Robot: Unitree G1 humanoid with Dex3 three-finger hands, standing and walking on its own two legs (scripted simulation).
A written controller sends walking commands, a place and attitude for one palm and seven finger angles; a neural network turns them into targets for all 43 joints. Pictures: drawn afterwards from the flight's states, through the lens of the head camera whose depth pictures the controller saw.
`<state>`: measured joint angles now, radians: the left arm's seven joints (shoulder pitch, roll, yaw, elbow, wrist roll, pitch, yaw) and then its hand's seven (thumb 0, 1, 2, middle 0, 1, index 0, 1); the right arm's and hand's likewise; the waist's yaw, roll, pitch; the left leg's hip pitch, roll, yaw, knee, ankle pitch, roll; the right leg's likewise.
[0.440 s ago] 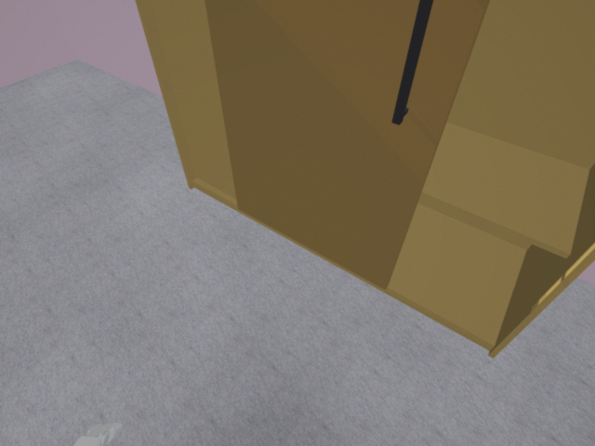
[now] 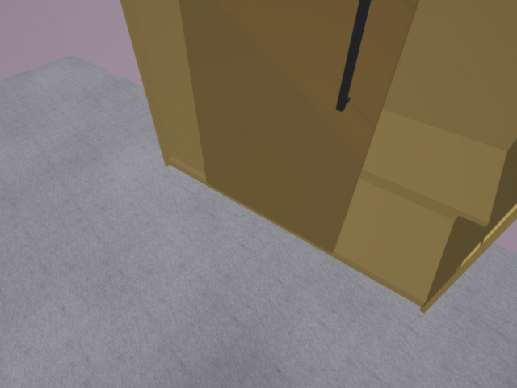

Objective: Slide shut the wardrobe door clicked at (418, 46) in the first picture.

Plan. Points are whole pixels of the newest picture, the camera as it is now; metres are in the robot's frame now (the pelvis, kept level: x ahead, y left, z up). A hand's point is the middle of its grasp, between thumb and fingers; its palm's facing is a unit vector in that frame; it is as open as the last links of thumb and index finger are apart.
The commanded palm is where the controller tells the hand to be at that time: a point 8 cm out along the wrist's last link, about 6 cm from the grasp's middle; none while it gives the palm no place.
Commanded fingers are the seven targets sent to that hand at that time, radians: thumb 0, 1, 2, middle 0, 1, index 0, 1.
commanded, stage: stand and wait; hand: left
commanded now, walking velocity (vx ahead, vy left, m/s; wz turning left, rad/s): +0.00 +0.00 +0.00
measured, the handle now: (356, 47) +0.85 -0.19 +0.17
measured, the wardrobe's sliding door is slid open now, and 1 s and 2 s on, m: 0.41 0.41 0.41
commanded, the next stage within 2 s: look at it before walking up in 0.38 s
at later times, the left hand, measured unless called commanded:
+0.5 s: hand out of the picture +0.07 +0.24 -0.15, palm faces -0.03 -0.94 -0.34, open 7.4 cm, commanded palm none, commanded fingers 0.00 0.90 0.90 -0.20 -0.30 -0.20 -0.30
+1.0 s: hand out of the picture +0.08 +0.24 -0.15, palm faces -0.03 -0.94 -0.33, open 7.4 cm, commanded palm none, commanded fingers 0.00 0.90 0.90 -0.20 -0.30 -0.20 -0.30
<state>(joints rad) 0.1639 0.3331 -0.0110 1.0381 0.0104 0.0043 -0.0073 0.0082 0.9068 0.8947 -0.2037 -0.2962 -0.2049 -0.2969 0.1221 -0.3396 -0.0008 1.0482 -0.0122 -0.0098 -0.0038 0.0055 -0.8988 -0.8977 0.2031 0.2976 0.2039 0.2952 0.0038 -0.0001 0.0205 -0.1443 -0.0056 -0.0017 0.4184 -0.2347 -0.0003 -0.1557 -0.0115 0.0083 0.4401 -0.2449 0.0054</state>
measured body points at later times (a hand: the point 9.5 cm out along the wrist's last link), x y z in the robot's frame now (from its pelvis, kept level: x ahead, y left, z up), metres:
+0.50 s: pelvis -0.01 -0.01 +0.00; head -0.01 -0.01 +0.45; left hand +0.07 +0.29 -0.13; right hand +0.06 -0.30 -0.13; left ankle +0.00 +0.12 -0.74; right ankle +0.00 -0.12 -0.74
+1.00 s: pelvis +0.00 +0.00 +0.00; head +0.01 -0.01 +0.45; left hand +0.08 +0.29 -0.13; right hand +0.08 -0.30 -0.13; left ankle +0.00 +0.12 -0.74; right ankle +0.00 -0.12 -0.74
